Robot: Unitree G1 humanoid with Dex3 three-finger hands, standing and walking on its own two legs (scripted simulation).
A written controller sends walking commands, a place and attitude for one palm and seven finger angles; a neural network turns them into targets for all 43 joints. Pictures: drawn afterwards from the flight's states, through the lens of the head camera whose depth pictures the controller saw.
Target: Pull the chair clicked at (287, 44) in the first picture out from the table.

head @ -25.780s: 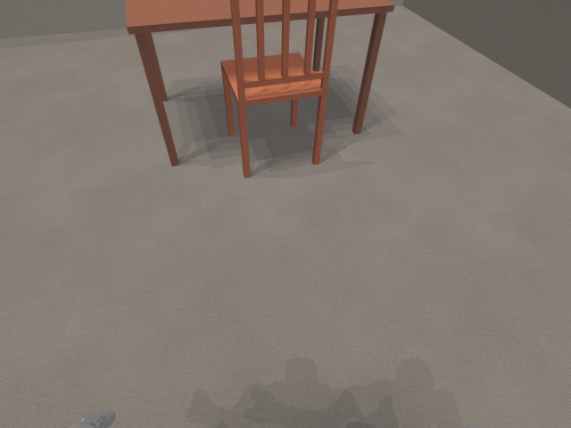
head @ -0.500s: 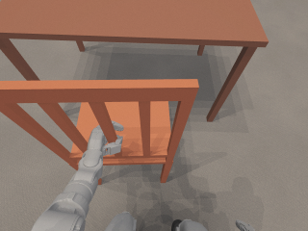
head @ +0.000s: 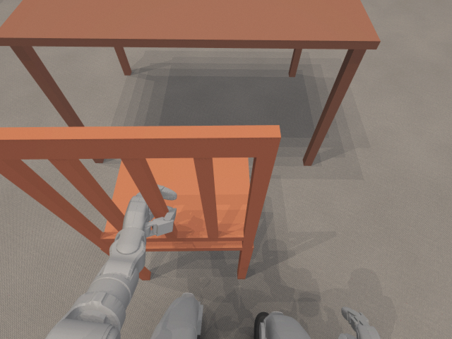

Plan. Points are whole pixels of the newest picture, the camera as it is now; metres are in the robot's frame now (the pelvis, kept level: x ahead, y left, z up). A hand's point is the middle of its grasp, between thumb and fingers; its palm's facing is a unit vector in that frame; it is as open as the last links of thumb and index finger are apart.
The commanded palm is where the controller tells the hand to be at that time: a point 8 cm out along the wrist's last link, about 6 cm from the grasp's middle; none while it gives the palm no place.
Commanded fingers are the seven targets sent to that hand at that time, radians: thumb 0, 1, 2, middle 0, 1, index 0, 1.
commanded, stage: step backward, pulling the chair out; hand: left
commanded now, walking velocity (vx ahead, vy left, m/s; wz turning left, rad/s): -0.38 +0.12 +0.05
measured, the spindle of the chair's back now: (157, 204) +0.35 +0.16 -0.04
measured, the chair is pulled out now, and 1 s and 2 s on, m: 0.37 0.64 0.66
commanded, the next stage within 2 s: stop walking, hand still on the chair in 0.56 s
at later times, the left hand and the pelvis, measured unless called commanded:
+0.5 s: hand (161, 273) +0.23 +0.13 -0.06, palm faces +0.03 -0.98 -0.20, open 5.9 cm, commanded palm +0.21 +0.18 -0.06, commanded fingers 0.00 0.90 0.90 -0.50 -1.45 -0.50 -1.45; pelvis -0.12 -0.02 +0.01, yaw -1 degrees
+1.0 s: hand out of the picture +0.07 +0.13 -0.06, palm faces -0.01 -0.99 -0.16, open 5.8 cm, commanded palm +0.06 +0.18 -0.05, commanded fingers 0.00 0.90 0.90 -0.50 -1.45 -0.50 -1.45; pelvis -0.20 +0.00 +0.01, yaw +0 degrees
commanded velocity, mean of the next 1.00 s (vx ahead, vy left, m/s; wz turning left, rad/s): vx -0.14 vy -0.04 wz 0.02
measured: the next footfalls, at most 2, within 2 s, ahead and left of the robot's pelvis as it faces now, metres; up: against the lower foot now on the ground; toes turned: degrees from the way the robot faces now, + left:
left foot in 0.14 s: -0.01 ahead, +0.15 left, +0.00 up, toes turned +1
right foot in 0.40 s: -0.05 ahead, -0.15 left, +0.00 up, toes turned -2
